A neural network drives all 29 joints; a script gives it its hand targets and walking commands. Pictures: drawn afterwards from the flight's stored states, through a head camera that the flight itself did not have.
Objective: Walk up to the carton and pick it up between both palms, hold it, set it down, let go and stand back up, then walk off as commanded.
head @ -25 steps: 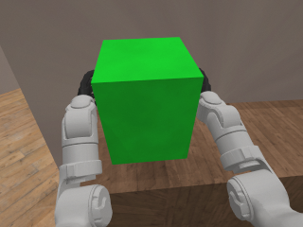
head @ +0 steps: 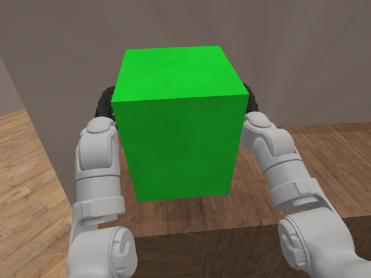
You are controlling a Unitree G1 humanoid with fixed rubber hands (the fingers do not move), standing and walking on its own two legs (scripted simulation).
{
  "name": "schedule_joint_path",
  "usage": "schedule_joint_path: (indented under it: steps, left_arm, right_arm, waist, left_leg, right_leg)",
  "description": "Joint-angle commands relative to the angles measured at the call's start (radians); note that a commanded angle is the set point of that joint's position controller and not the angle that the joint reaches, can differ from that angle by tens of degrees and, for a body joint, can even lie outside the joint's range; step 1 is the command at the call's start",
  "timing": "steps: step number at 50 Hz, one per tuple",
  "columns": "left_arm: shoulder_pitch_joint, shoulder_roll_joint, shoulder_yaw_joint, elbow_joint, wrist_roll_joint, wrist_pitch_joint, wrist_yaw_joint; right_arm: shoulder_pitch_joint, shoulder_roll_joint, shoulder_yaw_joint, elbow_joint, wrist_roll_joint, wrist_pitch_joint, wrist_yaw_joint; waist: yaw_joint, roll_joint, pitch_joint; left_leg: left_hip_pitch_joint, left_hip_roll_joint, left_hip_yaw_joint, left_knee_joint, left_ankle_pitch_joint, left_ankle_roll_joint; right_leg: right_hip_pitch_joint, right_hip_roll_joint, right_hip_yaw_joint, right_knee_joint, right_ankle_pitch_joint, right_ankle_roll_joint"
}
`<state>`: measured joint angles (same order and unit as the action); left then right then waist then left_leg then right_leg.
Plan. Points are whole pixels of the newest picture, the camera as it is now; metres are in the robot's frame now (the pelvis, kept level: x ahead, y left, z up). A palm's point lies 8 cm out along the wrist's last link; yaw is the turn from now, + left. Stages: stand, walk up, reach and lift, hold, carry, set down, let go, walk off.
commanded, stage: hold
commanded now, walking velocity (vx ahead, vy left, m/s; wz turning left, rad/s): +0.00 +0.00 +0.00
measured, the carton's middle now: (178, 123) +0.38 +0.01 +0.22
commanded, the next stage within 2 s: none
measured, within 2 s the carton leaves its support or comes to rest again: neither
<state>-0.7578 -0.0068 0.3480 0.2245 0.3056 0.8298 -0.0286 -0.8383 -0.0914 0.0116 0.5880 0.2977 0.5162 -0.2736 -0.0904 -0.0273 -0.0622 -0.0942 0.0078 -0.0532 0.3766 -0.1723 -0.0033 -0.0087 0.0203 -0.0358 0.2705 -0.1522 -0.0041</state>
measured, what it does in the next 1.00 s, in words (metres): stands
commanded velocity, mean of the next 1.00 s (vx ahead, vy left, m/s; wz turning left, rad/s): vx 0.00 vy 0.00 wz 0.00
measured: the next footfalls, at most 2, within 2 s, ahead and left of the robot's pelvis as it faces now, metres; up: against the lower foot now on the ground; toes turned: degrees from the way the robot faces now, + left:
none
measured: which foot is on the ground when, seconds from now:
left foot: down 0.00-1.00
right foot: down 0.00-1.00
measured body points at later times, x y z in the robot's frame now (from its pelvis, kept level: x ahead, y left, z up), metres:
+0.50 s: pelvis +0.00 +0.00 +0.00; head -0.07 +0.03 +0.44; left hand +0.38 +0.16 +0.23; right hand +0.38 -0.14 +0.24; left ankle +0.03 +0.12 -0.75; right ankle +0.01 -0.12 -0.75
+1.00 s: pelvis +0.00 +0.00 +0.00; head -0.07 +0.02 +0.44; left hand +0.38 +0.16 +0.23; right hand +0.38 -0.14 +0.23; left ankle +0.03 +0.12 -0.75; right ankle +0.01 -0.12 -0.75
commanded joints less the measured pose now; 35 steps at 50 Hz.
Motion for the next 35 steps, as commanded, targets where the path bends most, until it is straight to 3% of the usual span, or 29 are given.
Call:
schedule_joint_path:
  steps: [1, 4, 19, 27, 35]
  left_arm:
    - [-0.723, -0.590, -0.485, -0.108, -0.178, -0.084, -0.134]
    - [-0.747, -0.597, -0.506, -0.147, -0.190, -0.091, -0.126]
    - [-0.753, -0.602, -0.484, -0.076, -0.186, -0.093, -0.121]
    - [-0.754, -0.612, -0.504, -0.106, -0.193, -0.094, -0.116]
    - [-0.732, -0.595, -0.486, -0.104, -0.182, -0.089, -0.125]
  right_arm:
    - [-0.859, 0.654, 0.305, -0.385, 0.139, -0.070, 0.100]
    - [-0.873, 0.672, 0.316, -0.408, 0.147, -0.074, 0.102]
    - [-0.875, 0.651, 0.280, -0.341, 0.124, -0.072, 0.114]
    - [-0.883, 0.653, 0.291, -0.370, 0.135, -0.078, 0.113]
    - [-0.864, 0.659, 0.297, -0.373, 0.136, -0.072, 0.105]
  waist:
    - [-0.009, 0.061, -0.382]
    - [-0.004, 0.075, -0.414]
    - [-0.014, 0.069, -0.368]
    - [-0.014, 0.088, -0.392]
    - [-0.007, 0.064, -0.373]
  left_leg:
    - [0.140, -0.049, 0.035, -0.019, 0.238, -0.025]
    - [0.146, -0.049, 0.035, -0.013, 0.261, -0.028]
    - [0.124, -0.042, 0.035, -0.034, 0.193, -0.028]
    - [0.139, -0.042, 0.034, -0.023, 0.230, -0.034]
    - [0.134, -0.047, 0.034, -0.021, 0.241, -0.025]
  right_leg:
    - [0.076, 0.047, -0.011, -0.006, 0.200, 0.051]
    - [0.080, 0.050, -0.014, 0.002, 0.221, 0.051]
    - [0.048, 0.050, -0.015, -0.011, 0.139, 0.042]
    - [0.053, 0.053, -0.015, -0.007, 0.163, 0.040]
    - [0.065, 0.047, -0.009, -0.008, 0.203, 0.049]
